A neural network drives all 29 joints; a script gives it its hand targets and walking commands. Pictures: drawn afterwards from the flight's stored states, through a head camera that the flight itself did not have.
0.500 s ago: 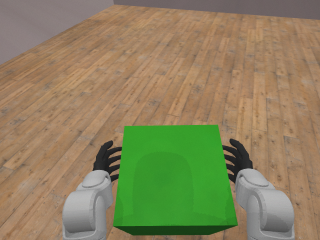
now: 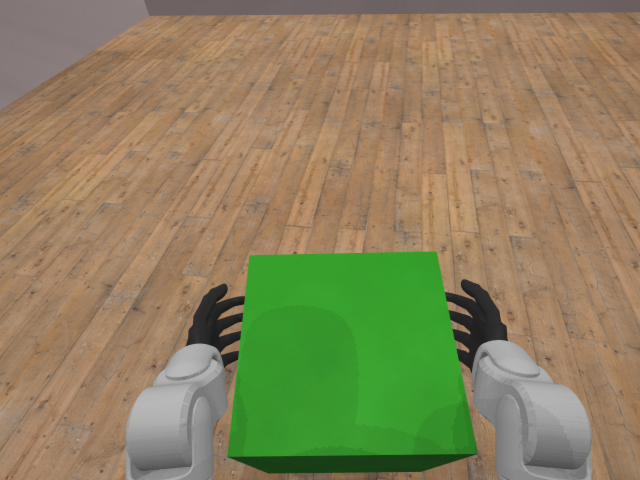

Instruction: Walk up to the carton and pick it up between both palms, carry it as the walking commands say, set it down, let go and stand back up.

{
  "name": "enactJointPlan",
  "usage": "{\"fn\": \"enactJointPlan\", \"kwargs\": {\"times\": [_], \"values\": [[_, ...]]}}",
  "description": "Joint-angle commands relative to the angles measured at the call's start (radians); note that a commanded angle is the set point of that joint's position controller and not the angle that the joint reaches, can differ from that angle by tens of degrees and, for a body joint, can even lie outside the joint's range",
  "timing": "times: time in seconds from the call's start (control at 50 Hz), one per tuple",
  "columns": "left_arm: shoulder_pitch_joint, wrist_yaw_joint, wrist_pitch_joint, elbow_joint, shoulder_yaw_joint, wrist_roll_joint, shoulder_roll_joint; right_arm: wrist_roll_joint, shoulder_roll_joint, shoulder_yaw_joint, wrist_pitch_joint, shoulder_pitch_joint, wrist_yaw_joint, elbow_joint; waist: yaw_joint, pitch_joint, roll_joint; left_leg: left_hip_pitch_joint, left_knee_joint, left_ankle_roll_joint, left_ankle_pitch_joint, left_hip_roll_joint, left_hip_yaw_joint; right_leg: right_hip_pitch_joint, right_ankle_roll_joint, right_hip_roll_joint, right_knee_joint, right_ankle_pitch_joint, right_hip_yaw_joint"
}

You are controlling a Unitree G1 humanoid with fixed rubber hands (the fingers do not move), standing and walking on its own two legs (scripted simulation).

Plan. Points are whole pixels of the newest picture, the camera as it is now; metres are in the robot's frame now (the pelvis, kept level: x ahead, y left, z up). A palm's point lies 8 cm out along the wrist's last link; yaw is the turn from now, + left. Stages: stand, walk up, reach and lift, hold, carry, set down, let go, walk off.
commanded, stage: carry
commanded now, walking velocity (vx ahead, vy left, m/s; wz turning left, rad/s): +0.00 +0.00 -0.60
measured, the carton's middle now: (343, 374) +0.26 +0.01 +0.02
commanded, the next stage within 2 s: none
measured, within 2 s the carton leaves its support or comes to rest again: neither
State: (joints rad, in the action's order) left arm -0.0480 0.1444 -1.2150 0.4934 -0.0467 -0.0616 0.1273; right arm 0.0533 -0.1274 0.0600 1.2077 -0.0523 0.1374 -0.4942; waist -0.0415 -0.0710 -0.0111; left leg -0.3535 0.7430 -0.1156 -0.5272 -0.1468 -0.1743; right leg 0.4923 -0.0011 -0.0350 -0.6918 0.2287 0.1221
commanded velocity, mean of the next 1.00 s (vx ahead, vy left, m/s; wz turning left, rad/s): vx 0.00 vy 0.00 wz -0.60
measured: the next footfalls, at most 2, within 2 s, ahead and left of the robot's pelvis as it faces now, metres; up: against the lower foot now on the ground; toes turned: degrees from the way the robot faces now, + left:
right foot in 0.48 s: +0.01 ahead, -0.14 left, +0.00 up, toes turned -29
left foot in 0.98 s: +0.08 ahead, +0.09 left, +0.00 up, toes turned -30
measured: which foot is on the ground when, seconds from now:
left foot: down 0.00-0.48, up 0.50-0.96, down 0.98-1.00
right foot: down 0.00-0.14, up 0.16-0.46, down 0.48-0.98, up 1.00-1.00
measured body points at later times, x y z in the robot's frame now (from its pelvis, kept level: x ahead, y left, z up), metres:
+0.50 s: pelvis +0.00 -0.03 +0.00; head +0.01 -0.02 +0.45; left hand +0.30 +0.02 +0.09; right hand +0.19 -0.26 +0.10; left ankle -0.03 +0.13 -0.70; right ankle -0.02 -0.13 -0.72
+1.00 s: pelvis +0.00 +0.02 +0.01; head -0.01 +0.06 +0.46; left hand +0.29 +0.00 +0.10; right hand +0.12 -0.25 +0.11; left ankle +0.05 +0.11 -0.72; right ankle -0.02 -0.12 -0.71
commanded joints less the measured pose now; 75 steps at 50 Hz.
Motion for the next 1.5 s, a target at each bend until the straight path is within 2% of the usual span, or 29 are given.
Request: {"fn": "enactJointPlan", "kwargs": {"times": [0.0,0.08,0.1,0.12,0.16,0.22,0.28,0.4,0.44,0.46,0.48,0.5,0.54,0.58,0.66,0.8,0.9,0.92,0.94,0.96,1.0,1.06,1.2,1.32,1.4,1.42,1.44,1.46,1.48], "values": [[-0.361,-0.151,0.007,0.097,0.623,0.315,0.8,-0.255,-0.812,-0.634,-0.008,-0.309,-0.11,-0.048,0.024,-0.2,-0.243,-0.025,0.081,0.002,-0.056,0.129,0.087,-0.205,-0.073,0.176,0.374,-0.144,0.355],[-0.389,-0.157,0.038,0.105,0.638,0.329,0.806,-0.27,-0.853,-0.633,-0.028,-0.32,-0.104,-0.052,0.053,-0.271,-0.174,0.316,-0.372,0.042,0.123,0.124,0.081,-0.096,0.052,0.041,0.296,-0.119,0.151],[-0.372,-0.153,0.039,0.095,0.637,0.326,0.806,-0.266,-0.84,-0.621,-0.029,-0.304,-0.107,-0.044,0.059,-0.26,-0.016,0.398,-0.481,0.065,0.176,0.009,0.193,0.026,0.052,0.0,0.161,0.049,0.074],[-0.384,-0.153,0.041,0.115,0.649,0.326,0.831,-0.27,-0.846,-0.624,-0.037,-0.32,-0.112,-0.063,0.065,-0.216,0.253,0.397,-0.506,0.136,0.291,-0.231,0.382,0.177,0.054,-0.067,-0.134,0.226,-0.054],[-0.409,-0.141,0.029,0.115,0.628,0.295,0.807,-0.288,-0.843,-0.631,-0.033,-0.335,-0.123,-0.059,0.041,-0.14,0.261,0.202,-0.455,0.249,0.488,-0.381,0.344,0.183,0.061,0.042,-0.463,0.312,-0.074],[-0.438,-0.126,0.028,0.122,0.638,0.287,0.819,-0.295,-0.84,-0.634,-0.033,-0.358,-0.13,-0.088,0.029,-0.046,0.134,0.171,-0.386,0.18,0.676,-0.21,0.091,0.165,0.064,0.086,-0.456,0.186,-0.175],[-0.38,-0.109,0.019,0.099,0.621,0.271,0.795,-0.297,-0.793,-0.61,-0.023,-0.313,-0.119,-0.096,0.037,-0.07,0.206,0.308,-0.274,0.143,0.951,-0.171,0.005,0.165,0.07,0.052,-0.258,0.185,-0.272],[-0.367,-0.103,-0.003,0.1,0.653,0.301,0.806,-0.257,-0.756,-0.574,-0.009,-0.259,-0.097,-0.103,0.034,-0.217,0.31,0.412,-0.052,0.114,1.115,-0.199,-0.07,-0.051,0.041,-0.02,0.143,0.078,-0.359],[-0.338,-0.107,0.006,0.102,0.637,0.299,0.825,-0.279,-0.77,-0.604,-0.02,-0.264,-0.103,-0.125,0.007,-0.31,0.138,0.189,0.153,0.005,0.848,-0.153,-0.071,-0.389,-0.001,0.083,0.299,-0.357,-0.201],[-0.344,-0.113,0.016,0.105,0.636,0.305,0.829,-0.276,-0.786,-0.626,-0.025,-0.272,-0.108,-0.15,0.016,-0.321,-0.207,-0.155,0.342,-0.038,0.06,-0.044,-0.058,-0.624,-0.108,0.321,0.201,-1.023,0.108],[-0.363,-0.112,0.014,0.096,0.63,0.306,0.836,-0.291,-0.8,-0.652,-0.021,-0.32,-0.116,-0.153,0.028,-0.335,-0.316,-0.273,0.422,-0.025,-0.265,-0.014,0.037,-0.652,-0.197,0.423,0.14,-1.32,0.235],[-0.365,-0.12,0.019,0.113,0.635,0.313,0.873,-0.302,-0.818,-0.656,-0.035,-0.363,-0.115,-0.173,0.032,-0.29,-0.129,-0.257,0.461,-0.007,-0.255,-0.025,0.102,-0.579,-0.174,0.379,0.141,-1.183,0.15],[-0.357,-0.127,0.026,0.119,0.624,0.312,0.889,-0.32,-0.856,-0.682,-0.035,-0.348,-0.121,-0.162,0.029,-0.249,-0.067,-0.27,0.454,0.002,-0.128,-0.01,0.105,-0.479,-0.153,0.313,0.207,-0.781,0.092],[-0.299,-0.13,0.047,0.098,0.606,0.277,0.883,-0.337,-0.877,-0.716,-0.038,-0.334,-0.133,-0.155,0.033,-0.231,-0.133,-0.253,0.439,0.008,-0.018,-0.002,0.116,-0.39,-0.142,0.262,0.256,-0.495,0.099],[-0.288,-0.145,0.063,0.119,0.605,0.289,0.901,-0.352,-0.907,-0.733,-0.056,-0.352,-0.13,-0.2,0.034,-0.3,-0.152,-0.267,0.348,0.008,0.05,0.025,0.112,-0.462,-0.141,0.242,0.242,-0.496,0.081],[-0.281,-0.137,0.038,0.108,0.594,0.262,0.78,-0.307,-0.82,-0.686,-0.02,-0.286,-0.122,-0.081,0.03,-0.195,-0.163,-0.164,0.189,0.008,0.072,0.077,0.091,-0.224,-0.127,0.233,0.365,-0.072,0.201],[-0.347,-0.135,0.021,0.111,0.636,0.294,0.767,-0.29,-0.794,-0.621,-0.014,-0.291,-0.116,-0.051,0.035,-0.195,-0.158,0.105,-0.212,0.019,0.146,0.123,0.054,-0.091,-0.079,0.171,0.343,0.019,0.187],[-0.334,-0.129,0.015,0.1,0.639,0.294,0.761,-0.29,-0.78,-0.597,-0.011,-0.277,-0.117,-0.037,0.05,-0.194,-0.079,0.224,-0.369,0.028,0.187,0.091,0.071,0.009,-0.056,0.124,0.261,0.04,0.131],[-0.347,-0.126,0.017,0.105,0.647,0.296,0.755,-0.271,-0.762,-0.569,-0.011,-0.226,-0.113,0.004,0.065,-0.203,0.089,0.332,-0.491,0.059,0.165,-0.063,0.226,0.144,-0.024,0.049,0.078,0.147,0.037],[-0.375,-0.124,0.017,0.124,0.656,0.297,0.767,-0.272,-0.766,-0.568,-0.019,-0.247,-0.113,0.001,0.063,-0.161,0.337,0.325,-0.523,0.127,0.276,-0.33,0.43,0.294,0.031,-0.029,-0.202,0.337,-0.101],[-0.416,-0.122,0.017,0.119,0.667,0.309,0.79,-0.273,-0.797,-0.575,-0.029,-0.274,-0.118,-0.036,0.044,-0.137,0.186,0.166,-0.467,0.231,0.428,-0.391,0.336,0.22,0.051,0.06,-0.479,0.315,-0.098],[-0.465,-0.121,0.024,0.134,0.686,0.336,0.828,-0.277,-0.82,-0.554,-0.042,-0.316,-0.122,-0.067,0.033,-0.07,0.064,0.093,-0.472,0.155,0.367,-0.217,0.167,0.179,0.061,0.086,-0.555,0.148,-0.13],[-0.34,-0.078,0.01,0.106,0.665,0.276,0.772,-0.273,-0.725,-0.534,-0.029,-0.216,-0.118,-0.067,0.037,-0.138,0.276,0.282,-0.323,0.168,0.704,-0.19,0.033,0.162,0.074,0.05,-0.351,0.165,-0.221],[-0.289,-0.077,-0.005,0.093,0.633,0.255,0.776,-0.292,-0.732,-0.603,-0.019,-0.261,-0.122,-0.132,0.056,-0.175,0.282,0.334,-0.231,0.184,0.888,-0.268,-0.003,0.066,0.04,0.032,-0.093,0.214,-0.302],[-0.257,-0.092,0.012,0.093,0.613,0.275,0.818,-0.301,-0.761,-0.641,-0.03,-0.26,-0.117,-0.158,0.022,-0.261,0.135,0.254,-0.035,0.073,0.684,-0.24,-0.09,-0.239,0.015,0.031,0.375,-0.087,-0.265],[-0.267,-0.098,0.019,0.105,0.613,0.287,0.83,-0.304,-0.785,-0.649,-0.032,-0.279,-0.115,-0.15,0.007,-0.268,-0.061,-0.005,0.1,0.011,0.297,-0.185,-0.064,-0.468,-0.029,0.161,0.364,-0.312,-0.063],[-0.268,-0.109,0.029,0.117,0.624,0.297,0.823,-0.293,-0.778,-0.666,-0.038,-0.269,-0.115,-0.177,0.021,-0.265,-0.318,-0.338,0.256,-0.032,-0.141,-0.053,-0.053,-0.665,-0.111,0.333,0.24,-0.92,0.205],[-0.268,-0.114,0.03,0.111,0.621,0.302,0.837,-0.289,-0.771,-0.671,-0.035,-0.297,-0.114,-0.172,0.033,-0.247,-0.308,-0.37,0.351,-0.005,-0.216,-0.066,0.037,-0.632,-0.158,0.368,0.153,-1.15,0.193],[-0.268,-0.116,0.045,0.127,0.633,0.306,0.852,-0.292,-0.784,-0.686,-0.049,-0.305,-0.118,-0.192,0.031,-0.243,-0.195,-0.347,0.381,0.008,-0.151,-0.036,0.06,-0.582,-0.153,0.328,0.141,-1.117,0.153]]}}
